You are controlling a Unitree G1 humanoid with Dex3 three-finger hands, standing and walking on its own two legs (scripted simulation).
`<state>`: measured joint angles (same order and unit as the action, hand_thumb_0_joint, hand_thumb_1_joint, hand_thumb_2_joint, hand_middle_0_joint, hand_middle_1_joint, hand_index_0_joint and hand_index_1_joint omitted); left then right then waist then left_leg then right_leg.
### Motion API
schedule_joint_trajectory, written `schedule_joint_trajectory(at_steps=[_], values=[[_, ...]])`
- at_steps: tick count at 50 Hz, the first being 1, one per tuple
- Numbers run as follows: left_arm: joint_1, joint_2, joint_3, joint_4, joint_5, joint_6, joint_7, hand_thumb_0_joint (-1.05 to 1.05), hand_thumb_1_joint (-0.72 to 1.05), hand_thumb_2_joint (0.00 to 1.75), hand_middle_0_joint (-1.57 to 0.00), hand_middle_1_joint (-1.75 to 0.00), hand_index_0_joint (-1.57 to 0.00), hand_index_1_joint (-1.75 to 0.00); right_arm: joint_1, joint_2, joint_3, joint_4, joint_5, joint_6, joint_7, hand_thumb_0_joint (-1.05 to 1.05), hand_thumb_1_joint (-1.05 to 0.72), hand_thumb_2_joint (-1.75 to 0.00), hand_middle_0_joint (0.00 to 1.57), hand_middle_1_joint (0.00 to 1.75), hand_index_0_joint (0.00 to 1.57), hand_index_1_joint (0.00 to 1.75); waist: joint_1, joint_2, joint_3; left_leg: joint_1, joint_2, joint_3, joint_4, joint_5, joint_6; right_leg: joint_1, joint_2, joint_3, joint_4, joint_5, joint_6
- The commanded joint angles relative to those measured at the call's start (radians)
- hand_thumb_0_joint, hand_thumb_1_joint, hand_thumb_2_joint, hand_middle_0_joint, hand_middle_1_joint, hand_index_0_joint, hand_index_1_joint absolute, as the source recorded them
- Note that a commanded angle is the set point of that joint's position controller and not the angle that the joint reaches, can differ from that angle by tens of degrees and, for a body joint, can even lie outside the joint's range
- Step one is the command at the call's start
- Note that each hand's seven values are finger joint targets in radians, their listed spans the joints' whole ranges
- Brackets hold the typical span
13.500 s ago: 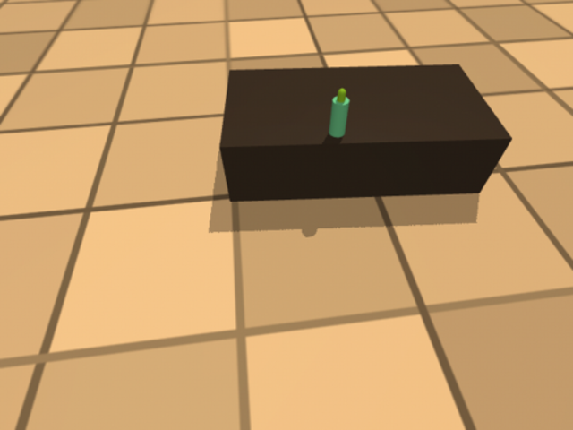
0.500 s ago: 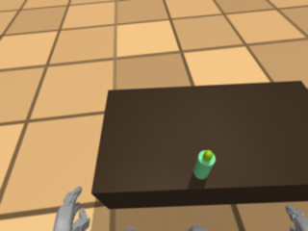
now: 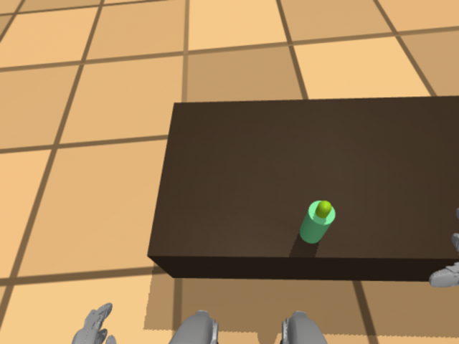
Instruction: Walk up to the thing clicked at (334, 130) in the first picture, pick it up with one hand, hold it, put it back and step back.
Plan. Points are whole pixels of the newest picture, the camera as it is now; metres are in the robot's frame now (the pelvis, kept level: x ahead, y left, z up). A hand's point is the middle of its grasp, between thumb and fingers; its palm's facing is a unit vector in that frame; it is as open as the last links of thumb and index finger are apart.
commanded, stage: go down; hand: right
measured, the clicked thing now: (317, 220) +0.44 -0.16 -0.28
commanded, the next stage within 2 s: approach in 0.96 s
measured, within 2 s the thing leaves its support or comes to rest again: neither
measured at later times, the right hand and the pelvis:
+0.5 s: hand (458, 221) +0.35 -0.35 -0.03, palm faces +0.11 +0.98 -0.17, open 17.2 cm; pelvis +0.00 +0.00 -0.01, yaw +1 degrees
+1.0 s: hand out of the picture +0.36 -0.36 -0.03, palm faces +0.10 +0.98 -0.14, open 17.3 cm; pelvis +0.00 -0.01 -0.01, yaw +1 degrees
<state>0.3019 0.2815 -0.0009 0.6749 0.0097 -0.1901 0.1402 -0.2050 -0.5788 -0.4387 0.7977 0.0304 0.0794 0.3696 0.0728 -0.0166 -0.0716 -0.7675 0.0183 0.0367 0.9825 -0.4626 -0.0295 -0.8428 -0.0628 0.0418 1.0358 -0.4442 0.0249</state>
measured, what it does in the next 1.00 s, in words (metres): stands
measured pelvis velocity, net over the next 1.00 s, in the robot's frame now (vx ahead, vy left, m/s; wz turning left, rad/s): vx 0.00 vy -0.01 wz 0.01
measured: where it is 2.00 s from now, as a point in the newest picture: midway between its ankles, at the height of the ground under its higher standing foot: outside the picture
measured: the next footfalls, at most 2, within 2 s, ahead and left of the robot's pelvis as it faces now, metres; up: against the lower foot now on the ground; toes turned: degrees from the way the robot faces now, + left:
none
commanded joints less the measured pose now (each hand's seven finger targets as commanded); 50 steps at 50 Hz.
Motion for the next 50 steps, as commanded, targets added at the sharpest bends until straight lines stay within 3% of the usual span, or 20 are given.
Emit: schedule_joint_trajectory(at_steps=[1, 3, 7, 9, 13, 14, 16, 19, 21, 31, 34, 36, 37, 38, 40, 43, 44, 47, 48, 50], values=[[0.054, 0.186, 0.07, -0.104, 0.0, -0.022, 0.003, 0.0, 0.89, 0.91, -0.19, -0.3, -0.19, -0.3, -0.25, -0.388, -0.132, -0.09, 0.018, -0.15, 0.032, 0.0, 0.54, -0.07, 0.04, 0.06, 0.04, 0.06, -0.026, -0.114, -0.342, 0.091, -0.019, 0.009, -0.102, 0.247, 0.047, 0.236, 0.027, -0.004, -0.127, 0.258, -0.046], [0.062, 0.192, 0.071, -0.096, 0.0, -0.014, -0.003, 0.0, 0.9, 0.9, -0.19, -0.3, -0.19, -0.3, -0.266, -0.388, -0.127, -0.03, 0.019, -0.179, 0.05, 0.0, 0.57, -0.07, 0.04, 0.06, 0.04, 0.06, -0.022, -0.1, -0.347, 0.078, -0.02, 0.001, -0.103, 0.228, 0.046, 0.219, 0.028, -0.007, -0.121, 0.228, -0.049], [0.07, 0.204, 0.064, -0.091, 0.001, -0.001, -0.014, 0.0, 0.9, 0.91, -0.19, -0.3, -0.19, -0.3, -0.355, -0.468, -0.159, 0.01, 0.016, -0.236, 0.066, 0.0, 0.55, -0.06, 0.04, 0.05, 0.04, 0.05, -0.033, -0.124, -0.349, 0.057, -0.023, 0.002, -0.107, 0.187, 0.05, 0.217, 0.027, -0.004, -0.133, 0.19, -0.047], [0.072, 0.206, 0.061, -0.083, -0.001, 0.001, -0.02, 0.0, 0.91, 0.9, -0.2, -0.3, -0.2, -0.3, -0.343, -0.429, -0.137, 0.097, 0.022, -0.246, 0.082, 0.0, 0.53, -0.05, 0.05, 0.05, 0.05, 0.05, -0.019, -0.104, -0.308, 0.026, -0.028, 0.005, -0.111, 0.149, 0.051, 0.193, 0.026, 0.001, -0.142, 0.144, -0.048], [0.076, 0.212, 0.056, -0.085, 0.0, 0.01, -0.026, 0.0, 0.91, 0.9, -0.2, -0.3, -0.2, -0.3, -0.406, -0.495, -0.163, 0.091, 0.023, -0.285, 0.092, 0.0, 0.5, -0.06, 0.05, 0.05, 0.05, 0.05, -0.026, -0.114, -0.329, 0.035, -0.026, -0.008, -0.116, 0.139, 0.051, 0.185, 0.03, -0.004, -0.132, 0.131, -0.052], [0.08, 0.215, 0.054, -0.078, -0.001, 0.01, -0.028, 0.0, 0.91, 0.9, -0.2, -0.3, -0.2, -0.3, -0.394, -0.479, -0.155, 0.139, 0.029, -0.287, 0.102, 0.0, 0.51, -0.06, 0.05, 0.05, 0.05, 0.05, -0.022, -0.1, -0.325, 0.021, -0.029, -0.003, -0.109, 0.149, 0.049, 0.181, 0.029, -0.003, -0.126, 0.142, -0.052], [0.08, 0.217, 0.048, -0.085, -0.001, 0.013, -0.03, 0.0, 0.91, 0.9, -0.2, -0.3, -0.2, -0.3, -0.445, -0.526, -0.175, 0.088, 0.03, -0.308, 0.106, 0.0, 0.49, -0.06, 0.06, 0.05, 0.05, 0.05, -0.022, -0.123, -0.361, 0.025, -0.029, -0.007, -0.103, 0.167, 0.05, 0.196, 0.031, -0.004, -0.118, 0.16, -0.052], [0.103, 0.22, 0.049, -0.061, 0.002, 0.023, -0.034, 0.0, 0.91, 0.91, -0.2, -0.31, -0.2, -0.3, -0.402, -0.515, -0.184, 0.164, 0.037, -0.317, 0.123, 0.0, 0.45, -0.06, 0.06, 0.05, 0.05, 0.05, -0.019, -0.106, -0.398, 0.037, -0.029, -0.004, -0.074, 0.272, 0.046, 0.215, 0.033, -0.009, -0.076, 0.294, -0.048], [0.102, 0.221, 0.048, -0.064, 0.003, 0.031, -0.04, 0.0, 0.91, 0.9, -0.2, -0.31, -0.2, -0.3, -0.431, -0.529, -0.185, 0.152, 0.034, -0.326, 0.13, 0.0, 0.43, -0.07, 0.06, 0.05, 0.05, 0.05, -0.017, -0.123, -0.395, 0.021, -0.029, -0.003, -0.067, 0.289, 0.047, 0.221, 0.031, -0.005, -0.072, 0.326, -0.048], [0.096, 0.215, 0.044, -0.076, -0.001, 0.062, -0.067, 0.0, 0.91, 0.9, -0.2, -0.3, -0.2, -0.3, -0.428, -0.53, -0.196, 0.12, 0.036, -0.339, 0.143, 0.0, 0.47, -0.06, 0.06, 0.05, 0.05, 0.05, -0.023, -0.131, -0.44, 0.051, -0.026, -0.009, -0.077, 0.351, 0.044, 0.257, 0.03, -0.006, -0.052, 0.393, -0.052], [0.095, 0.229, 0.053, -0.067, 0.001, 0.068, -0.071, 0.0, 0.91, 0.9, -0.2, -0.31, -0.2, -0.3, -0.42, -0.532, -0.2, 0.155, 0.039, -0.341, 0.144, 0.0, 0.48, -0.06, 0.06, 0.05, 0.05, 0.05, -0.018, -0.147, -0.397, 0.011, -0.029, 0.001, -0.074, 0.304, 0.049, 0.243, 0.027, 0.003, -0.066, 0.37, -0.046], [0.097, 0.234, 0.059, -0.065, 0.001, 0.071, -0.074, 0.0, 0.9, 0.91, -0.2, -0.31, -0.2, -0.31, -0.466, -0.524, -0.185, 0.131, 0.036, -0.352, 0.145, 0.0, 0.46, -0.07, 0.06, 0.05, 0.05, 0.05, -0.005, -0.151, -0.423, -0.006, -0.031, 0.006, -0.064, 0.309, 0.049, 0.273, 0.023, 0.009, -0.061, 0.401, -0.042], [0.098, 0.234, 0.056, -0.066, 0.002, 0.073, -0.078, 0.0, 0.9, 0.9, -0.2, -0.31, -0.2, -0.3, -0.452, -0.53, -0.194, 0.139, 0.036, -0.357, 0.144, 0.0, 0.48, -0.07, 0.06, 0.05, 0.05, 0.05, -0.016, -0.162, -0.429, -0.006, -0.03, 0.008, -0.058, 0.313, 0.051, 0.279, 0.023, 0.011, -0.06, 0.42, -0.04], [0.092, 0.234, 0.055, -0.068, 0.002, 0.076, -0.078, 0.0, 0.9, 0.9, -0.2, -0.31, -0.2, -0.3, -0.49, -0.546, -0.198, 0.111, 0.038, -0.364, 0.145, 0.0, 0.49, -0.07, 0.06, 0.05, 0.05, 0.05, -0.012, -0.178, -0.428, -0.03, -0.031, 0.008, -0.055, 0.297, 0.052, 0.285, 0.022, 0.012, -0.054, 0.419, -0.038], [0.095, 0.239, 0.058, -0.065, 0.002, 0.075, -0.081, 0.0, 0.9, 0.9, -0.2, -0.31, -0.2, -0.3, -0.474, -0.495, -0.167, 0.173, 0.042, -0.364, 0.153, 0.0, 0.5, -0.07, 0.06, 0.05, 0.05, 0.05, 0.004, -0.15, -0.404, -0.055, -0.034, 0.016, -0.054, 0.276, 0.051, 0.282, 0.016, 0.02, -0.058, 0.397, -0.037], [0.09, 0.238, 0.053, -0.075, 0.001, 0.077, -0.084, 0.0, 0.91, 0.9, -0.2, -0.31, -0.2, -0.3, -0.473, -0.522, -0.176, 0.186, 0.033, -0.37, 0.148, 0.0, 0.52, -0.07, 0.05, 0.05, 0.05, 0.05, -0.007, -0.144, -0.413, -0.041, -0.03, 0.014, -0.056, 0.26, 0.052, 0.252, 0.021, 0.018, -0.063, 0.348, -0.041], [0.09, 0.241, 0.055, -0.079, 0.002, 0.08, -0.085, 0.0, 0.91, 0.9, -0.2, -0.31, -0.2, -0.3, -0.517, -0.563, -0.197, 0.136, 0.035, -0.377, 0.144, 0.0, 0.53, -0.07, 0.05, 0.05, 0.05, 0.05, -0.015, -0.166, -0.421, -0.028, -0.029, 0.012, -0.059, 0.254, 0.053, 0.25, 0.023, 0.015, -0.067, 0.332, -0.042], [0.099, 0.245, 0.057, -0.072, 0.0, 0.084, -0.089, 0.0, 0.91, 0.9, -0.2, -0.31, -0.2, -0.3, -0.512, -0.534, -0.185, 0.184, 0.036, -0.372, 0.147, 0.0, 0.53, -0.06, 0.06, 0.05, 0.05, 0.05, -0.005, -0.16, -0.423, -0.052, -0.032, 0.019, -0.055, 0.248, 0.053, 0.278, 0.016, 0.027, -0.069, 0.357, -0.036], [0.094, 0.243, 0.053, -0.079, 0.001, 0.084, -0.089, 0.0, 0.91, 0.9, -0.2, -0.31, -0.2, -0.3, -0.531, -0.56, -0.196, 0.155, 0.034, -0.376, 0.142, 0.0, 0.52, -0.06, 0.06, 0.05, 0.05, 0.05, -0.016, -0.166, -0.415, -0.044, -0.03, 0.015, -0.059, 0.238, 0.054, 0.259, 0.022, 0.02, -0.07, 0.325, -0.04], [0.096, 0.239, 0.049, -0.079, -0.001, 0.087, -0.091, 0.0, 0.91, 0.9, -0.2, -0.31, -0.2, -0.3, -0.535, -0.561, -0.188, 0.192, 0.025, -0.373, 0.139, 0.0, 0.52, -0.06, 0.06, 0.05, 0.05, 0.05, -0.004, -0.155, -0.407, -0.039, -0.032, 0.015, -0.062, 0.221, 0.054, 0.238, 0.022, 0.018, -0.079, 0.28, -0.04]])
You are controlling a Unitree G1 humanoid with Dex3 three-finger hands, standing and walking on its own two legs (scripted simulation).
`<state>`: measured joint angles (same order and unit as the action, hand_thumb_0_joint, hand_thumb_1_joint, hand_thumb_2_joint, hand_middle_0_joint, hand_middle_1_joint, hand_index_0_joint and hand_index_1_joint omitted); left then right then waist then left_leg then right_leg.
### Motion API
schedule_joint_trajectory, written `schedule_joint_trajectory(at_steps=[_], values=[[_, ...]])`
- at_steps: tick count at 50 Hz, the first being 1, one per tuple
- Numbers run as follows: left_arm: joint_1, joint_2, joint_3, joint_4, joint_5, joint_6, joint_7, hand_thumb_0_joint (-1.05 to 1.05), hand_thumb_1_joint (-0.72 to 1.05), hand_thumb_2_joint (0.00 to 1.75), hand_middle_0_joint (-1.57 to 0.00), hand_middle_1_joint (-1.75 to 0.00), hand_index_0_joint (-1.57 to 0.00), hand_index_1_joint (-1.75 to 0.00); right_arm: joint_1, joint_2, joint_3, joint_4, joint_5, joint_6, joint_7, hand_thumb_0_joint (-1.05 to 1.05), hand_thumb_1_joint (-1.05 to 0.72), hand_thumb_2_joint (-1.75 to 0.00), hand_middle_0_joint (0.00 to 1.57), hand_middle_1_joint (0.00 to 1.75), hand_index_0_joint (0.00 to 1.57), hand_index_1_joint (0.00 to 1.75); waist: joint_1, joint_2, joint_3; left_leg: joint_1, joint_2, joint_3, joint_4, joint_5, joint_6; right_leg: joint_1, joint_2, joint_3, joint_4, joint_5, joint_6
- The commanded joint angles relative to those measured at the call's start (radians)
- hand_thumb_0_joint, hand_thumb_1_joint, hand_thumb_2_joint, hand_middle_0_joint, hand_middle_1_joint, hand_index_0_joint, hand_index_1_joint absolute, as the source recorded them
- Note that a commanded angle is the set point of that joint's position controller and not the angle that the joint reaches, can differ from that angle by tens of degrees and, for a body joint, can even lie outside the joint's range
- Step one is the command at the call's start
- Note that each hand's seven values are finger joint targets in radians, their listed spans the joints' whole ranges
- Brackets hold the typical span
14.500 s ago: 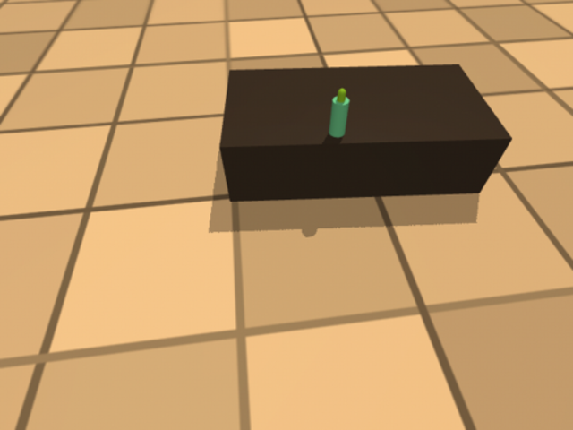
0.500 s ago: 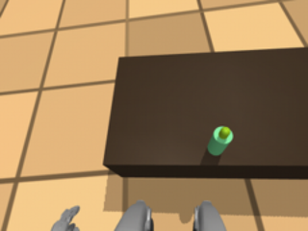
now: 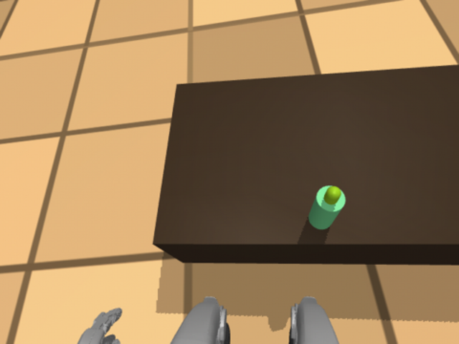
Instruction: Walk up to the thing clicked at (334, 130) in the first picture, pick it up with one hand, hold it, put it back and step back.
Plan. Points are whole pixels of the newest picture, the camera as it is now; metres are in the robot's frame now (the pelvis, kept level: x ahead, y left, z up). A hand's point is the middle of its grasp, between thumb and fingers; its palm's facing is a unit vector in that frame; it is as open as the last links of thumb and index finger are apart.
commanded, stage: approach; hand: right
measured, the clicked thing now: (326, 206) +0.44 -0.16 -0.26
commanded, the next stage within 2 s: close in in 0.60 s
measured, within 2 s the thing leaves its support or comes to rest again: neither
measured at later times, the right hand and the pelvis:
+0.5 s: hand (412, 206) +0.40 -0.31 -0.14, palm faces +0.06 +1.00 -0.02, open 17.5 cm; pelvis -0.03 +0.00 -0.15, yaw +3 degrees
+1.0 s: hand (348, 220) +0.41 -0.22 -0.30, palm faces +0.02 +1.00 -0.01, open 17.3 cm; pelvis -0.08 +0.01 -0.30, yaw +5 degrees
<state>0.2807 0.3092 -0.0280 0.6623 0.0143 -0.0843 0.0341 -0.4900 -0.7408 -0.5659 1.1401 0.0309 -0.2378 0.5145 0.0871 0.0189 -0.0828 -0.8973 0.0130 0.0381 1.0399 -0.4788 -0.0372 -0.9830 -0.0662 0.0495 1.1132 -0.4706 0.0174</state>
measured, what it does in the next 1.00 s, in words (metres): lowers itself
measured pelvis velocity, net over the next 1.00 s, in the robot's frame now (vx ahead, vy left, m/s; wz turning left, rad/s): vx -0.08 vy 0.01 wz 0.08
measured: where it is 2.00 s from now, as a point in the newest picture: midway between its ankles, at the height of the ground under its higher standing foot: outside the picture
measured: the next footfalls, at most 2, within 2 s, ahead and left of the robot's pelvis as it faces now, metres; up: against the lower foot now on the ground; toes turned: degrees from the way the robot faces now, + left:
none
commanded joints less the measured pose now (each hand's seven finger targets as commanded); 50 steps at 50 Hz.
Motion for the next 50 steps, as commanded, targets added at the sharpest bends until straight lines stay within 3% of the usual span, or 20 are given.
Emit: schedule_joint_trajectory(at_steps=[1, 5, 9, 13, 19, 21, 23, 26, 28, 29, 31, 32, 33, 36, 42, 43, 45, 47, 48, 50], values=[[0.112, 0.209, 0.075, -0.068, -0.006, -0.017, 0.012, 0.0, 0.91, 0.9, -0.2, -0.31, -0.2, -0.3, -0.218, -0.382, -0.062, -0.134, 0.029, -0.053, -0.004, 0.0, 0.51, -0.06, 0.06, 0.05, 0.05, 0.05, -0.028, -0.182, -0.385, 0.094, -0.026, 0.014, -0.12, 0.235, 0.062, 0.365, 0.025, 0.011, -0.157, 0.302, -0.034], [0.113, 0.214, 0.074, -0.067, -0.006, -0.019, 0.012, 0.0, 0.9, 0.9, -0.2, -0.3, -0.2, -0.3, -0.279, -0.386, -0.055, -0.123, 0.035, -0.066, 0.001, 0.0, 0.54, -0.08, 0.05, 0.05, 0.04, 0.05, -0.009, -0.189, -0.359, 0.032, -0.028, 0.013, -0.108, 0.194, 0.062, 0.343, 0.019, 0.019, -0.149, 0.251, -0.033], [0.093, 0.195, 0.057, -0.07, 0.002, -0.033, 0.003, 0.0, 0.9, 0.91, -0.2, -0.3, -0.2, -0.3, -0.277, -0.29, -0.02, -0.019, 0.066, -0.121, 0.019, 0.0, 0.59, -0.08, 0.03, 0.06, 0.04, 0.06, 0.013, -0.125, -0.293, -0.068, -0.027, 0.01, -0.03, 0.16, 0.059, 0.18, 0.02, 0.011, -0.056, 0.184, -0.046], [0.071, 0.192, 0.041, -0.091, 0.012, -0.056, -0.007, 0.0, 0.9, 0.91, -0.2, -0.3, -0.2, -0.3, -0.297, -0.25, -0.035, -0.023, 0.114, -0.219, 0.056, 0.0, 0.55, -0.09, 0.04, 0.06, 0.04, 0.06, 0.014, -0.136, -0.36, -0.25, -0.03, 0.016, 0.119, 0.106, 0.059, 0.082, 0.01, 0.033, 0.07, 0.164, -0.04], [0.052, 0.203, 0.026, -0.111, 0.031, -0.079, -0.013, 0.0, 0.9, 0.91, -0.18, -0.3, -0.18, -0.3, -0.326, -0.299, -0.145, -0.188, 0.205, -0.383, 0.116, 0.0, 0.53, -0.05, 0.06, 0.04, 0.06, 0.04, -0.01, -0.237, -0.62, -0.449, -0.032, 0.014, 0.397, 0.135, 0.063, -0.062, 0.012, 0.036, 0.362, 0.279, -0.029], [0.029, 0.203, 0.023, -0.097, 0.031, -0.079, -0.01, 0.0, 0.9, 0.91, -0.18, -0.29, -0.18, -0.3, -0.315, -0.27, -0.148, -0.103, 0.221, -0.401, 0.131, 0.0, 0.53, -0.03, 0.07, 0.04, 0.06, 0.04, 0.006, -0.206, -0.567, -0.536, -0.034, 0.021, 0.466, 0.107, 0.06, -0.163, 0.006, 0.046, 0.426, 0.239, -0.024], [0.027, 0.211, 0.021, -0.092, 0.039, -0.079, -0.01, 0.0, 0.91, 0.9, -0.18, -0.3, -0.19, -0.29, -0.334, -0.305, -0.185, -0.101, 0.226, -0.418, 0.137, 0.0, 0.52, -0.02, 0.08, 0.03, 0.07, 0.03, -0.001, -0.206, -0.58, -0.571, -0.034, 0.016, 0.52, 0.095, 0.058, -0.246, 0.01, 0.043, 0.488, 0.195, -0.025], [0.038, 0.226, 0.038, -0.081, 0.063, -0.075, -0.014, 0.0, 0.9, 0.9, -0.18, -0.3, -0.18, -0.29, -0.49, -0.41, -0.236, -0.33, 0.21, -0.443, 0.141, 0.0, 0.52, -0.02, 0.07, 0.03, 0.06, 0.03, -0.022, -0.349, -0.828, -0.566, -0.033, 0.006, 0.618, 0.169, 0.056, -0.18, 0.007, 0.025, 0.601, 0.287, -0.017], [0.019, 0.213, 0.037, -0.056, 0.068, -0.069, -0.02, 0.0, 0.9, 0.9, -0.18, -0.3, -0.18, -0.29, -0.477, -0.277, -0.179, -0.174, 0.213, -0.411, 0.143, 0.0, 0.49, -0.02, 0.08, 0.03, 0.07, 0.03, 0.02, -0.274, -0.717, -0.65, -0.04, 0.025, 0.666, 0.13, 0.055, -0.295, 0.0, 0.034, 0.647, 0.23, -0.021], [0.016, 0.211, 0.042, -0.047, 0.073, -0.07, -0.023, 0.0, 0.91, 0.9, -0.19, -0.3, -0.19, -0.29, -0.526, -0.253, -0.165, -0.182, 0.211, -0.409, 0.139, 0.0, 0.48, -0.03, 0.08, 0.03, 0.07, 0.03, 0.028, -0.265, -0.698, -0.696, -0.041, 0.027, 0.686, 0.104, 0.055, -0.357, 0.0, 0.035, 0.675, 0.181, -0.023], [0.016, 0.226, 0.044, -0.05, 0.076, -0.065, -0.025, 0.0, 0.9, 0.91, -0.19, -0.3, -0.19, -0.3, -0.588, -0.362, -0.21, -0.302, 0.18, -0.412, 0.11, 0.0, 0.5, -0.03, 0.08, 0.03, 0.06, 0.03, -0.001, -0.338, -0.792, -0.731, -0.041, 0.033, 0.715, 0.041, 0.066, -0.334, 0.005, 0.033, 0.673, 0.114, -0.019], [0.02, 0.232, 0.053, -0.05, 0.082, -0.058, -0.027, 0.0, 0.91, 0.9, -0.19, -0.3, -0.19, -0.3, -0.582, -0.334, -0.176, -0.284, 0.155, -0.396, 0.1, 0.0, 0.49, -0.03, 0.08, 0.03, 0.06, 0.03, 0.005, -0.352, -0.812, -0.739, -0.04, 0.039, 0.734, 0.025, 0.067, -0.323, 0.005, 0.029, 0.681, 0.092, -0.014], [0.002, 0.226, 0.055, -0.053, 0.081, -0.053, -0.034, 0.0, 0.91, 0.9, -0.19, -0.3, -0.2, -0.3, -0.572, -0.243, -0.112, -0.229, 0.148, -0.373, 0.095, 0.0, 0.47, -0.04, 0.08, 0.03, 0.06, 0.03, 0.023, -0.319, -0.784, -0.755, -0.041, 0.044, 0.753, -0.002, 0.066, -0.383, 0.008, 0.027, 0.698, 0.034, -0.017], [0.003, 0.219, 0.049, -0.049, 0.078, -0.041, -0.043, 0.0, 0.9, 0.89, -0.2, -0.3, -0.2, -0.29, -0.579, -0.299, -0.157, -0.28, 0.136, -0.358, 0.044, 0.0, 0.52, -0.02, 0.07, 0.03, 0.06, 0.03, 0.012, -0.273, -0.783, -0.778, -0.044, 0.055, 0.803, -0.017, 0.065, -0.502, 0.013, 0.023, 0.75, -0.014, -0.025], [-0.024, 0.21, 0.065, -0.059, 0.071, -0.018, -0.06, 0.0, 0.91, 0.89, -0.19, -0.3, -0.2, -0.29, -0.607, -0.148, -0.072, -0.355, 0.142, -0.337, -0.041, 0.0, 0.49, -0.02, 0.08, 0.03, 0.06, 0.03, 0.015, -0.243, -0.742, -0.869, -0.048, 0.069, 0.851, -0.148, 0.071, -0.621, 0.025, 0.013, 0.787, -0.183, -0.032], [-0.015, 0.211, 0.069, -0.059, 0.07, -0.015, -0.062, 0.0, 0.9, 0.89, -0.19, -0.3, -0.2, -0.29, -0.59, -0.126, -0.061, -0.354, 0.137, -0.332, -0.06, 0.0, 0.49, -0.02, 0.07, 0.03, 0.06, 0.03, 0.018, -0.233, -0.744, -0.871, -0.048, 0.073, 0.86, -0.146, 0.071, -0.625, 0.027, 0.014, 0.789, -0.181, -0.031], [-0.011, 0.213, 0.077, -0.065, 0.067, -0.003, -0.06, 0.0, 0.9, 0.89, -0.19, -0.3, -0.2, -0.29, -0.638, -0.169, -0.068, -0.471, 0.125, -0.331, -0.102, 0.0, 0.46, -0.02, 0.08, 0.03, 0.07, 0.03, -0.005, -0.263, -0.788, -0.862, -0.048, 0.066, 0.86, -0.153, 0.076, -0.612, 0.028, 0.005, 0.784, -0.187, -0.029], [-0.019, 0.209, 0.083, -0.067, 0.059, 0.006, -0.058, 0.0, 0.91, 0.89, -0.19, -0.3, -0.2, -0.29, -0.617, -0.073, -0.002, -0.47, 0.122, -0.313, -0.127, 0.0, 0.44, -0.01, 0.08, 0.02, 0.07, 0.02, 0.011, -0.256, -0.753, -0.884, -0.048, 0.07, 0.853, -0.181, 0.078, -0.617, 0.03, 0.01, 0.762, -0.225, -0.029], [-0.002, 0.208, 0.091, -0.061, 0.059, 0.011, -0.057, 0.0, 0.91, 0.89, -0.19, -0.3, -0.2, -0.29, -0.627, -0.109, -0.037, -0.504, 0.121, -0.311, -0.148, 0.0, 0.46, -0.02, 0.08, 0.03, 0.06, 0.03, 0.0, -0.244, -0.776, -0.864, -0.049, 0.063, 0.849, -0.155, 0.076, -0.612, 0.029, 0.003, 0.777, -0.195, -0.031], [-0.008, 0.196, 0.084, -0.053, 0.051, 0.016, -0.052, 0.0, 0.91, 0.89, -0.19, -0.3, -0.2, -0.29, -0.6, -0.053, -0.006, -0.463, 0.124, -0.299, -0.169, 0.0, 0.47, -0.02, 0.07, 0.03, 0.06, 0.03, 0.015, -0.232, -0.727, -0.886, -0.048, 0.063, 0.847, -0.158, 0.076, -0.635, 0.03, 0.004, 0.775, -0.205, -0.033]])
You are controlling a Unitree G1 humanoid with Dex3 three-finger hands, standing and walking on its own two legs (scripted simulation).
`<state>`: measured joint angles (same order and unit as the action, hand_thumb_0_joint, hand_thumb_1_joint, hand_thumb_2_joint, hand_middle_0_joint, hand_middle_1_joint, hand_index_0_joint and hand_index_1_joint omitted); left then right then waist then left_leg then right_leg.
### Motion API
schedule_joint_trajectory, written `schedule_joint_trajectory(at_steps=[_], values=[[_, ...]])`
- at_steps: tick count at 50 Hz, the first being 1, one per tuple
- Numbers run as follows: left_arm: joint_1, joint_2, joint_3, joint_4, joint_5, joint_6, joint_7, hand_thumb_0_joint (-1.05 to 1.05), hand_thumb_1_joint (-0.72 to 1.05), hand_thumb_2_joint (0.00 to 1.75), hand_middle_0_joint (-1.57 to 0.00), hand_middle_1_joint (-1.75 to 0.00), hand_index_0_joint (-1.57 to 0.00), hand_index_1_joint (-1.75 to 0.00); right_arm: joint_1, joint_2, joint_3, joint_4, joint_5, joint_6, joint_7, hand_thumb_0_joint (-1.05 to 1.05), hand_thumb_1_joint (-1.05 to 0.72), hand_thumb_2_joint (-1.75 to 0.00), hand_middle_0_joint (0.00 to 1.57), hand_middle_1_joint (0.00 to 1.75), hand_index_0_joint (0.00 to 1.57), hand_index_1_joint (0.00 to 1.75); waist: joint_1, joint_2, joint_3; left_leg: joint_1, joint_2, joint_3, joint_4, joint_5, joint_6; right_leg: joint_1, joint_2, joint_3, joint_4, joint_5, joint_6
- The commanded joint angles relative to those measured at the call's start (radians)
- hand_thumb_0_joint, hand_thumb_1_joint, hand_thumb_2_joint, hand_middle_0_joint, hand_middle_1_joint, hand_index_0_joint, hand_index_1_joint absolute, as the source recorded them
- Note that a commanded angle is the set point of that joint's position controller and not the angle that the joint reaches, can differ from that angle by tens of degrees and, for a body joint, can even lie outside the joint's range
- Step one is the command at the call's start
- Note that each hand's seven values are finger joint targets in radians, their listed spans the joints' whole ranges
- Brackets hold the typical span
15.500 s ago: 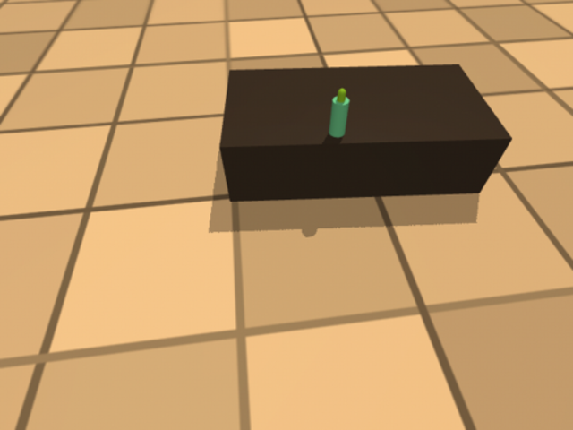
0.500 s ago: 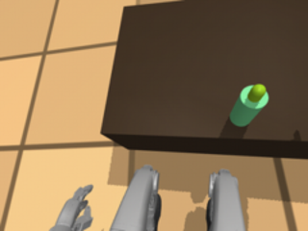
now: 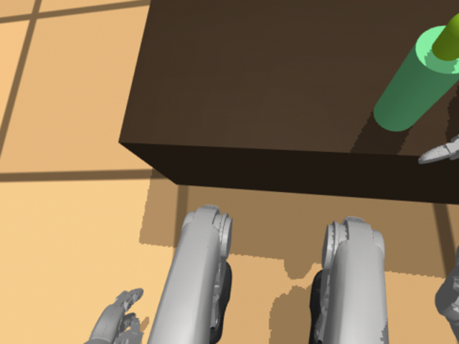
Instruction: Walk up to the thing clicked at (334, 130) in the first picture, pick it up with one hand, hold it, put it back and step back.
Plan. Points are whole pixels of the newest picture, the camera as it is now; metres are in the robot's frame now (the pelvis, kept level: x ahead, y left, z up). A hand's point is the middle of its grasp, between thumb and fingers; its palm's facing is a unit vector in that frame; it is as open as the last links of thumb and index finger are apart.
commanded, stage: close in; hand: right
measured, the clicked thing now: (424, 76) +0.50 -0.21 +0.04
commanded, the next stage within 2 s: rest palm in 0.34 s
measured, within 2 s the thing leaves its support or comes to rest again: leaves its support in 1.76 s
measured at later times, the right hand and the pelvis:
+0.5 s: hand (427, 102) +0.48 -0.23 +0.01, palm faces +0.13 +0.99 -0.02, open 17.3 cm; pelvis +0.01 +0.01 +0.01, yaw -1 degrees
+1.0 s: hand (416, 93) +0.49 -0.21 +0.02, palm faces +0.12 +0.99 -0.01, open 14.2 cm; pelvis +0.01 +0.01 +0.01, yaw -1 degrees
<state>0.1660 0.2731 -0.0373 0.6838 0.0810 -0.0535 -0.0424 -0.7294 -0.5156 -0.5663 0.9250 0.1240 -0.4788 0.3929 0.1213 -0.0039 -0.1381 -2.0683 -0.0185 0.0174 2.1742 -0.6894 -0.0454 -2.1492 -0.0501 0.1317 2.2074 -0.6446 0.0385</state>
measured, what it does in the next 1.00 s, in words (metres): stands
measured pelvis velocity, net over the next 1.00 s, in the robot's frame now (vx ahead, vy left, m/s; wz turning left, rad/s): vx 0.01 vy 0.01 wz -0.02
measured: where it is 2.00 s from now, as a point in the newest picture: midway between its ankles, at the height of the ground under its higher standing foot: (266, 322)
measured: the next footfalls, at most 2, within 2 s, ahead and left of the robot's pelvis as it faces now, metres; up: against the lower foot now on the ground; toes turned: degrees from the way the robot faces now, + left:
none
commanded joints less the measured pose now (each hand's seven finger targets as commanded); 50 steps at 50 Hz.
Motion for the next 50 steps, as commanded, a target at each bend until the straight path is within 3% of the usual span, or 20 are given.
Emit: schedule_joint_trajectory(at_steps=[1, 2, 7, 13, 18, 19, 22, 23, 26, 29, 34, 37, 40, 41, 43, 44, 45, 47, 50], values=[[0.104, 0.22, 0.091, -0.075, -0.016, -0.014, 0.022, 0.0, 0.91, 0.89, -0.19, -0.3, -0.2, -0.29, -0.337, -0.231, 0.016, -0.212, 0.035, -0.053, -0.054, 0.0, 0.47, -0.02, 0.08, 0.03, 0.06, 0.03, -0.007, -0.174, -0.628, 0.283, -0.018, 0.085, -0.291, 0.043, 0.083, 0.479, 0.015, -0.076, -0.315, -0.042, -0.06], [0.113, 0.216, 0.091, -0.075, -0.018, -0.01, 0.022, 0.0, 0.91, 0.89, -0.19, -0.3, -0.2, -0.29, -0.331, -0.252, -0.007, -0.242, 0.036, -0.057, -0.067, 0.0, 0.48, -0.02, 0.07, 0.03, 0.06, 0.03, -0.022, -0.165, -0.629, 0.289, -0.016, 0.079, -0.291, 0.07, 0.084, 0.48, 0.015, -0.08, -0.308, -0.011, -0.061], [0.11, 0.193, 0.092, -0.083, -0.016, 0.008, 0.013, 0.0, 0.91, 0.89, -0.19, -0.3, -0.2, -0.29, -0.213, -0.196, 0.0, -0.189, 0.028, -0.055, -0.079, 0.0, 0.46, -0.03, 0.07, 0.03, 0.06, 0.03, -0.03, -0.086, -0.631, 0.388, -0.015, 0.059, -0.287, 0.204, 0.074, 0.438, 0.009, -0.091, -0.265, 0.121, -0.069], [0.098, 0.196, 0.101, -0.083, -0.013, 0.015, 0.007, 0.0, 0.91, 0.89, -0.2, -0.3, -0.21, -0.29, -0.265, -0.146, 0.028, -0.23, 0.032, -0.082, -0.083, 0.0, 0.46, -0.03, 0.07, 0.03, 0.06, 0.03, -0.019, -0.111, -0.619, 0.344, -0.014, 0.058, -0.274, 0.189, 0.078, 0.451, 0.008, -0.087, -0.264, 0.108, -0.066], [0.098, 0.201, 0.114, -0.087, -0.002, 0.023, 0.007, 0.0, 0.91, 0.89, -0.2, -0.3, -0.2, -0.29, -0.304, -0.164, 0.034, -0.276, 0.024, -0.096, -0.095, 0.0, 0.47, -0.03, 0.07, 0.04, 0.05, 0.04, -0.024, -0.11, -0.702, 0.417, -0.012, 0.041, -0.279, 0.235, 0.073, 0.467, 0.006, -0.1, -0.24, 0.145, -0.066], [0.094, 0.197, 0.113, -0.079, -0.003, 0.022, 0.008, 0.0, 0.91, 0.89, -0.2, -0.3, -0.21, -0.29, -0.3, -0.134, 0.052, -0.261, 0.027, -0.093, -0.094, 0.0, 0.47, -0.03, 0.07, 0.04, 0.05, 0.04, -0.017, -0.097, -0.687, 0.399, -0.013, 0.043, -0.279, 0.225, 0.071, 0.46, 0.005, -0.098, -0.233, 0.133, -0.066], [0.086, 0.2, 0.114, -0.079, 0.0, 0.027, 0.009, 0.0, 0.91, 0.89, -0.2, -0.3, -0.2, -0.29, -0.317, -0.163, 0.042, -0.277, 0.018, -0.092, -0.109, 0.0, 0.49, -0.04, 0.07, 0.04, 0.05, 0.04, -0.031, -0.121, -0.697, 0.394, -0.014, 0.039, -0.281, 0.199, 0.075, 0.463, 0.005, -0.102, -0.242, 0.113, -0.063], [0.097, 0.203, 0.119, -0.072, -0.001, 0.027, 0.009, 0.0, 0.84, 0.94, -0.2, -0.29, -0.18, -0.3, -0.317, -0.146, 0.053, -0.27, 0.013, -0.088, -0.111, 0.0, 0.48, -0.03, 0.09, 0.03, 0.08, 0.03, -0.023, -0.115, -0.699, 0.384, -0.015, 0.046, -0.276, 0.211, 0.074, 0.48, 0.004, -0.099, -0.24, 0.126, -0.062], [0.082, 0.202, 0.121, -0.082, -0.002, 0.03, 0.011, 0.0, 0.84, 0.93, -0.2, -0.28, -0.18, -0.3, -0.309, -0.136, 0.062, -0.259, 0.015, -0.078, -0.118, 0.0, 0.51, -0.03, 0.11, 0.04, 0.09, 0.04, -0.023, -0.092, -0.677, 0.394, -0.016, 0.041, -0.297, 0.168, 0.074, 0.447, 0.006, -0.103, -0.248, 0.082, -0.064], [0.087, 0.201, 0.121, -0.07, -0.002, 0.031, 0.013, 0.0, 0.89, 0.91, -0.2, -0.3, -0.2, -0.3, -0.303, -0.123, 0.07, -0.259, 0.018, -0.07, -0.121, 0.0, 0.51, -0.02, 0.28, 0.12, 0.26, 0.12, -0.02, -0.083, -0.679, 0.394, -0.016, 0.045, -0.291, 0.196, 0.072, 0.455, 0.005, -0.101, -0.238, 0.108, -0.065], [0.082, 0.197, 0.117, -0.073, -0.004, 0.033, 0.014, 0.0, 0.89, 0.91, -0.2, -0.3, -0.2, -0.3, -0.31, -0.132, 0.06, -0.234, 0.02, -0.069, -0.131, 0.0, 0.5, -0.04, 0.4, 0.19, 0.38, 0.19, -0.023, -0.063, -0.657, 0.401, -0.016, 0.043, -0.291, 0.188, 0.072, 0.42, 0.006, -0.101, -0.236, 0.101, -0.067], [0.084, 0.199, 0.119, -0.075, -0.003, 0.036, 0.013, 0.0, 0.9, 0.91, -0.2, -0.3, -0.2, -0.3, -0.328, -0.128, 0.079, -0.235, 0.01, -0.074, -0.133, 0.0, 0.46, -0.07, 0.45, 0.23, 0.43, 0.23, -0.015, -0.086, -0.651, 0.387, -0.016, 0.05, -0.287, 0.179, 0.076, 0.436, 0.006, -0.097, -0.25, 0.096, -0.063], [0.093, 0.199, 0.118, -0.075, -0.001, 0.034, 0.012, 0.0, 0.89, 0.91, -0.2, -0.3, -0.2, -0.3, -0.325, -0.113, 0.089, -0.222, 0.005, -0.073, -0.14, 0.0, 0.45, -0.13, 0.54, 0.31, 0.52, 0.31, -0.006, -0.079, -0.65, 0.388, -0.015, 0.049, -0.296, 0.176, 0.074, 0.441, 0.006, -0.098, -0.244, 0.091, -0.065], [0.087, 0.201, 0.118, -0.077, -0.001, 0.036, 0.012, 0.0, 0.9, 0.91, -0.2, -0.3, -0.2, -0.3, -0.331, -0.113, 0.081, -0.233, 0.009, -0.076, -0.146, 0.0, 0.45, -0.13, 0.55, 0.32, 0.54, 0.32, -0.02, -0.095, -0.655, 0.373, -0.015, 0.054, -0.283, 0.175, 0.078, 0.454, 0.008, -0.097, -0.255, 0.094, -0.062], [0.089, 0.201, 0.118, -0.081, -0.002, 0.038, 0.011, 0.0, 0.89, 0.91, -0.2, -0.3, -0.2, -0.3, -0.356, -0.11, 0.096, -0.252, 0.002, -0.076, -0.154, 0.0, 0.43, -0.16, 0.59, 0.35, 0.58, 0.35, -0.02, -0.117, -0.668, 0.362, -0.015, 0.055, -0.282, 0.17, 0.081, 0.466, 0.009, -0.095, -0.264, 0.089, -0.06], [0.099, 0.204, 0.122, -0.084, -0.003, 0.039, 0.011, 0.0, 0.89, 0.91, -0.2, -0.3, -0.2, -0.3, -0.36, -0.129, 0.084, -0.256, -0.006, -0.074, -0.159, 0.0, 0.38, -0.18, 0.63, 0.38, 0.61, 0.38, -0.019, -0.113, -0.689, 0.37, -0.016, 0.058, -0.284, 0.172, 0.081, 0.489, 0.008, -0.093, -0.271, 0.095, -0.058], [0.1, 0.202, 0.122, -0.082, -0.001, 0.041, 0.01, 0.0, 0.9, 0.91, -0.19, -0.3, -0.19, -0.3, -0.37, -0.108, 0.106, -0.257, -0.008, -0.076, -0.162, 0.0, 0.38, -0.22, 0.69, 0.43, 0.67, 0.43, -0.014, -0.131, -0.68, 0.372, -0.013, 0.059, -0.28, 0.169, 0.083, 0.482, 0.01, -0.094, -0.274, 0.09, -0.056], [0.101, 0.201, 0.122, -0.08, -0.003, 0.04, 0.011, 0.0, 0.89, 0.91, -0.2, -0.3, -0.19, -0.3, -0.331, -0.085, 0.105, -0.239, -0.004, -0.071, -0.172, 0.0, 0.34, -0.27, 0.75, 0.49, 0.73, 0.49, -0.009, -0.103, -0.674, 0.373, -0.012, 0.061, -0.288, 0.179, 0.079, 0.485, 0.01, -0.093, -0.269, 0.096, -0.059], [0.111, 0.207, 0.127, -0.078, -0.002, 0.044, 0.011, 0.0, 0.89, 0.91, -0.19, -0.3, -0.19, -0.3, -0.347, -0.108, 0.096, -0.289, -0.013, -0.072, -0.188, 0.0, 0.27, -0.36, 0.87, 0.6, 0.85, 0.6, -0.023, -0.152, -0.69, 0.366, -0.01, 0.064, -0.279, 0.194, 0.086, 0.526, 0.011, -0.092, -0.291, 0.118, -0.052]])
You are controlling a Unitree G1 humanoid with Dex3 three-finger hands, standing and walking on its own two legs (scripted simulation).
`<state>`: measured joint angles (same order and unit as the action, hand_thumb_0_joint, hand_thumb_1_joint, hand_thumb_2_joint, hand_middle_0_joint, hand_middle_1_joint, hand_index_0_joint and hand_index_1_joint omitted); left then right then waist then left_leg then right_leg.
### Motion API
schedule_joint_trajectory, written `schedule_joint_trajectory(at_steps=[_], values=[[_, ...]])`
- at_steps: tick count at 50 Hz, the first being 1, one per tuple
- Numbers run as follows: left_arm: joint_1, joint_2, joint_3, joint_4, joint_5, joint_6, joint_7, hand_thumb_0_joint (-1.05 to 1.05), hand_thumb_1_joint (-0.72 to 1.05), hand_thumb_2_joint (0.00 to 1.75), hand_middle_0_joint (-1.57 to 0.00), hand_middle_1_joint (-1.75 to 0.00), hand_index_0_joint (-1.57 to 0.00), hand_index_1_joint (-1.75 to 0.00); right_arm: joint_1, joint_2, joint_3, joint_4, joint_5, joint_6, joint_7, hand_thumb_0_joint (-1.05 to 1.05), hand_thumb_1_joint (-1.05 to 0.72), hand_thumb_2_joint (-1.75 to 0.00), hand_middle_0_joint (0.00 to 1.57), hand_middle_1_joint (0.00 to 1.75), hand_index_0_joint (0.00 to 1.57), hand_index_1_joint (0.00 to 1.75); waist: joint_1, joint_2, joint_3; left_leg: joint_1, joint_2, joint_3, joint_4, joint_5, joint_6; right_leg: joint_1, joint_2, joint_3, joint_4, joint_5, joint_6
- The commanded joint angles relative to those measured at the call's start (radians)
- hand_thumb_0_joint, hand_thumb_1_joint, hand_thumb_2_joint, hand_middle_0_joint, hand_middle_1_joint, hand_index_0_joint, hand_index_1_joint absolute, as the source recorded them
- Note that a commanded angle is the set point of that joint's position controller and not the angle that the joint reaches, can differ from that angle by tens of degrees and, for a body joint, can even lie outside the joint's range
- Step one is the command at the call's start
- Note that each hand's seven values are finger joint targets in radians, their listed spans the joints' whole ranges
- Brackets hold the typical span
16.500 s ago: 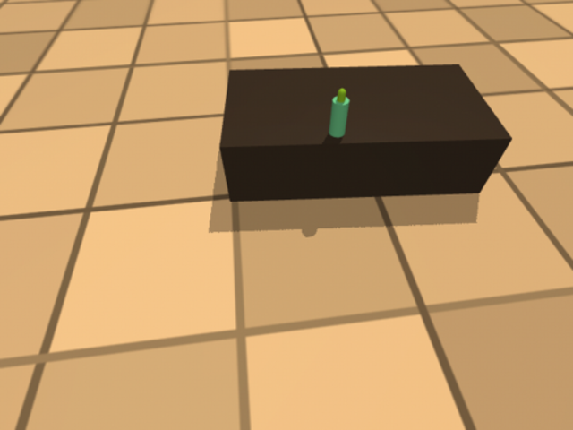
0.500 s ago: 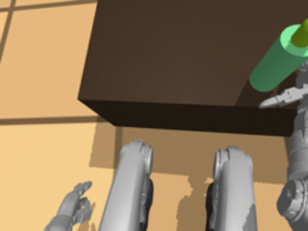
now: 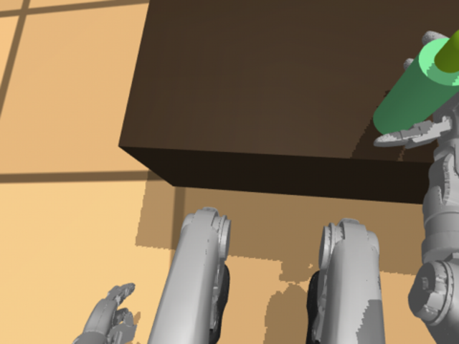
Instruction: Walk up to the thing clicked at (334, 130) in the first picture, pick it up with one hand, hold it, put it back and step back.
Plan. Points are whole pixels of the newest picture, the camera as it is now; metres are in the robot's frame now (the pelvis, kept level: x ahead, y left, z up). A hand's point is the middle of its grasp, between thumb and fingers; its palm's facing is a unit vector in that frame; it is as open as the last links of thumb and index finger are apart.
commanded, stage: close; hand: right
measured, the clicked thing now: (425, 86) +0.50 -0.21 +0.03
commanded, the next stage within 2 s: settle in 0.32 s
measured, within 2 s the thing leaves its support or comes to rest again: leaves its support in 0.76 s
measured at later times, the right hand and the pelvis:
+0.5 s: hand (418, 98) +0.49 -0.21 +0.01, palm faces +0.12 +0.99 -0.02, open 9.2 cm; pelvis +0.00 +0.00 +0.00, yaw +0 degrees
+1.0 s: hand (440, 73) +0.49 -0.21 +0.07, palm faces +0.15 +0.99 -0.03, open 9.2 cm; pelvis +0.01 +0.00 +0.05, yaw -1 degrees
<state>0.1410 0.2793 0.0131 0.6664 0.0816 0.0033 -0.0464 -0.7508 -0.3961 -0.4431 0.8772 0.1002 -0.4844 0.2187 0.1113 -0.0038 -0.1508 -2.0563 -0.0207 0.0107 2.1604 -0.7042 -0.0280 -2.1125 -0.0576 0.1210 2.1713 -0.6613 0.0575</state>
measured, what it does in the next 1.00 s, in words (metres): rises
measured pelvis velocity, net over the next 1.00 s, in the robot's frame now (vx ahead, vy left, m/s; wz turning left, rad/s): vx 0.01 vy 0.00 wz -0.01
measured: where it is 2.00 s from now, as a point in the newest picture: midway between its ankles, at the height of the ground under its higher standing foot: (263, 323)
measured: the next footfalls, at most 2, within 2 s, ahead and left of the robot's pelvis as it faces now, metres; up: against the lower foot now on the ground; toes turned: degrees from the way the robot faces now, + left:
none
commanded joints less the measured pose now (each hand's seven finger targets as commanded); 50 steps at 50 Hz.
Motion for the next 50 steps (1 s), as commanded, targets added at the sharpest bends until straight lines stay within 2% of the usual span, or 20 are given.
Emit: schedule_joint_trajectory(at_steps=[1, 2, 5, 6, 14, 16, 20, 21, 25, 28, 30, 31, 33, 36, 37, 43, 46, 47, 49, 50], values=[[0.137, 0.199, 0.075, -0.06, -0.004, -0.011, 0.016, 0.0, 0.9, 0.91, -0.19, -0.3, -0.19, -0.3, -0.321, -0.208, -0.011, -0.232, 0.006, -0.063, -0.016, 0.0, 0.23, -0.38, 0.92, 0.64, 0.9, 0.64, -0.004, -0.138, -0.678, 0.345, -0.009, 0.072, -0.268, 0.213, 0.067, 0.5, 0.017, -0.078, -0.252, 0.139, -0.072], [0.129, 0.197, 0.075, -0.062, -0.005, -0.012, 0.016, 0.0, 0.9, 0.91, -0.19, -0.3, -0.19, -0.3, -0.319, -0.189, 0.0, -0.221, 0.012, -0.061, -0.019, 0.0, 0.19, -0.42, 0.94, 0.67, 0.93, 0.67, 0.001, -0.133, -0.665, 0.339, -0.009, 0.069, -0.273, 0.206, 0.067, 0.485, 0.018, -0.079, -0.249, 0.13, -0.074], [0.14, 0.191, 0.071, -0.058, -0.003, -0.009, 0.017, 0.0, 0.89, 0.91, -0.19, -0.29, -0.19, -0.3, -0.329, -0.244, -0.039, -0.222, 0.011, -0.066, -0.034, 0.0, 0.09, -0.51, 1.01, 0.75, 1.0, 0.75, -0.004, -0.11, -0.654, 0.38, -0.007, 0.059, -0.283, 0.22, 0.062, 0.439, 0.018, -0.086, -0.235, 0.135, -0.08], [0.141, 0.192, 0.071, -0.057, -0.003, -0.007, 0.017, 0.0, 0.89, 0.91, -0.19, -0.29, -0.19, -0.3, -0.325, -0.236, -0.04, -0.202, 0.007, -0.063, -0.036, 0.0, 0.04, -0.55, 1.04, 0.79, 1.02, 0.79, 0.004, -0.087, -0.647, 0.381, -0.008, 0.063, -0.283, 0.214, 0.06, 0.435, 0.017, -0.083, -0.236, 0.131, -0.081], [0.141, 0.196, 0.074, -0.051, -0.004, -0.01, 0.016, 0.0, 0.9, 0.89, -0.19, -0.29, -0.19, -0.29, -0.3, -0.192, -0.006, -0.177, 0.009, -0.065, -0.02, 0.0, -0.25, -0.92, 1.25, 1.11, 1.24, 1.12, 0.015, -0.109, -0.639, 0.359, -0.007, 0.068, -0.288, 0.192, 0.064, 0.455, 0.02, -0.08, -0.249, 0.111, -0.08], [0.14, 0.191, 0.073, -0.064, -0.004, -0.009, 0.016, 0.0, 0.91, 0.89, -0.19, -0.29, -0.19, -0.29, -0.325, -0.218, -0.015, -0.213, 0.008, -0.068, -0.02, 0.0, -0.3, -0.99, 1.28, 1.18, 1.27, 1.18, 0.006, -0.088, -0.675, 0.4, -0.006, 0.058, -0.294, 0.214, 0.061, 0.448, 0.018, -0.087, -0.239, 0.13, -0.082], [0.13, 0.185, 0.066, -0.058, -0.003, -0.012, 0.017, 0.0, 0.91, 0.88, -0.19, -0.29, -0.2, -0.29, -0.305, -0.186, -0.008, -0.149, 0.015, -0.067, -0.019, 0.0, -0.38, -1.12, 1.36, 1.3, 1.36, 1.3, 0.014, -0.074, -0.629, 0.383, -0.009, 0.058, -0.291, 0.207, 0.059, 0.409, 0.017, -0.086, -0.227, 0.122, -0.084], [0.131, 0.188, 0.067, -0.058, -0.004, -0.013, 0.015, 0.0, 0.91, 0.88, -0.19, -0.29, -0.2, -0.29, -0.315, -0.203, -0.024, -0.15, 0.018, -0.069, -0.022, 0.0, -0.38, -1.15, 1.36, 1.32, 1.36, 1.32, 0.005, -0.077, -0.617, 0.38, -0.008, 0.055, -0.291, 0.191, 0.06, 0.393, 0.019, -0.087, -0.232, 0.107, -0.083], [0.125, 0.192, 0.068, -0.065, -0.003, -0.01, 0.015, 0.0, 0.89, 0.9, -0.2, -0.3, -0.2, -0.3, -0.341, -0.21, -0.017, -0.176, 0.016, -0.074, -0.026, 0.0, -0.43, -1.32, 1.34, 1.43, 1.37, 1.43, 0.001, -0.095, -0.637, 0.369, -0.01, 0.058, -0.294, 0.161, 0.064, 0.416, 0.019, -0.088, -0.242, 0.085, -0.08], [0.126, 0.195, 0.07, -0.067, -0.006, -0.01, 0.017, 0.0, 0.9, 0.89, -0.2, -0.3, -0.2, -0.3, -0.35, -0.215, -0.017, -0.218, 0.015, -0.071, -0.036, 0.0, -0.4, -1.33, 1.36, 1.44, 1.38, 1.44, -0.01, -0.12, -0.672, 0.375, -0.007, 0.062, -0.289, 0.183, 0.065, 0.462, 0.02, -0.086, -0.255, 0.107, -0.075], [0.138, 0.192, 0.072, -0.064, -0.008, -0.009, 0.02, 0.0, 0.9, 0.9, -0.2, -0.3, -0.2, -0.3, -0.355, -0.214, -0.016, -0.234, 0.014, -0.065, -0.041, 0.0, -0.3, -1.27, 1.36, 1.42, 1.4, 1.42, 0.0, -0.097, -0.702, 0.406, -0.008, 0.063, -0.298, 0.22, 0.06, 0.485, 0.018, -0.082, -0.252, 0.139, -0.078], [0.134, 0.19, 0.073, -0.067, -0.009, -0.008, 0.02, 0.0, 0.9, 0.9, -0.2, -0.3, -0.2, -0.3, -0.374, -0.231, -0.024, -0.277, 0.017, -0.066, -0.047, 0.0, -0.27, -1.25, 1.35, 1.4, 1.38, 1.4, -0.012, -0.113, -0.736, 0.434, -0.006, 0.056, -0.298, 0.236, 0.061, 0.495, 0.018, -0.087, -0.253, 0.156, -0.077], [0.135, 0.191, 0.076, -0.066, -0.012, -0.006, 0.024, 0.0, 0.9, 0.9, -0.2, -0.3, -0.2, -0.29, -0.395, -0.229, -0.008, -0.321, 0.017, -0.06, -0.049, 0.0, -0.28, -1.25, 1.34, 1.4, 1.37, 1.4, -0.007, -0.136, -0.748, 0.44, -0.006, 0.053, -0.313, 0.236, 0.062, 0.519, 0.018, -0.089, -0.266, 0.155, -0.075], [0.134, 0.196, 0.082, -0.058, -0.016, -0.004, 0.029, 0.0, 0.9, 0.9, -0.2, -0.3, -0.2, -0.3, -0.396, -0.253, -0.029, -0.371, 0.021, -0.046, -0.065, 0.0, -0.28, -1.25, 1.36, 1.4, 1.39, 1.4, -0.023, -0.152, -0.766, 0.444, -0.005, 0.053, -0.326, 0.229, 0.064, 0.564, 0.019, -0.087, -0.292, 0.156, -0.072], [0.143, 0.202, 0.087, -0.058, -0.017, -0.004, 0.033, 0.0, 0.9, 0.9, -0.2, -0.3, -0.2, -0.3, -0.414, -0.263, -0.027, -0.388, 0.019, -0.044, -0.068, 0.0, -0.29, -1.25, 1.37, 1.41, 1.4, 1.41, -0.013, -0.162, -0.778, 0.453, -0.005, 0.052, -0.336, 0.234, 0.064, 0.583, 0.017, -0.086, -0.3, 0.159, -0.073], [0.137, 0.191, 0.09, -0.061, -0.032, -0.005, 0.049, 0.0, 0.9, 0.9, -0.19, -0.29, -0.19, -0.29, -0.357, -0.223, -0.004, -0.383, 0.033, -0.008, -0.082, 0.0, -0.29, -1.24, 1.35, 1.4, 1.38, 1.4, -0.004, -0.113, -0.717, 0.501, -0.005, 0.042, -0.411, 0.22, 0.06, 0.583, 0.018, -0.086, -0.353, 0.134, -0.08], [0.147, 0.167, 0.077, -0.067, -0.035, -0.007, 0.051, 0.0, 0.9, 0.9, -0.19, -0.29, -0.19, -0.29, -0.345, -0.231, -0.011, -0.362, 0.029, -0.002, -0.082, 0.0, -0.29, -1.24, 1.37, 1.4, 1.4, 1.4, 0.001, -0.084, -0.721, 0.548, -0.004, 0.032, -0.433, 0.283, 0.054, 0.597, 0.016, -0.091, -0.349, 0.188, -0.087], [0.152, 0.181, 0.088, -0.057, -0.035, -0.007, 0.052, 0.0, 0.91, 0.9, -0.19, -0.29, -0.19, -0.29, -0.307, -0.195, 0.007, -0.311, 0.031, 0.009, -0.076, 0.0, -0.29, -1.25, 1.38, 1.41, 1.41, 1.41, 0.01, -0.087, -0.682, 0.532, -0.004, 0.034, -0.441, 0.267, 0.055, 0.588, 0.017, -0.089, -0.359, 0.17, -0.087], [0.158, 0.185, 0.091, -0.052, -0.035, -0.009, 0.052, 0.0, 0.9, 0.9, -0.19, -0.29, -0.19, -0.29, -0.279, -0.195, 0.002, -0.277, 0.03, 0.014, -0.074, 0.0, -0.31, -1.26, 1.38, 1.42, 1.41, 1.43, 0.008, -0.082, -0.639, 0.533, -0.003, 0.033, -0.455, 0.26, 0.057, 0.575, 0.017, -0.085, -0.377, 0.164, -0.088], [0.146, 0.166, 0.078, -0.072, -0.038, -0.009, 0.052, 0.0, 0.9, 0.9, -0.19, -0.29, -0.19, -0.29, -0.318, -0.224, -0.005, -0.343, 0.027, 0.007, -0.075, 0.0, -0.31, -1.25, 1.39, 1.42, 1.42, 1.42, -0.005, -0.082, -0.66, 0.545, -0.005, 0.027, -0.466, 0.259, 0.058, 0.582, 0.016, -0.088, -0.387, 0.166, -0.089]])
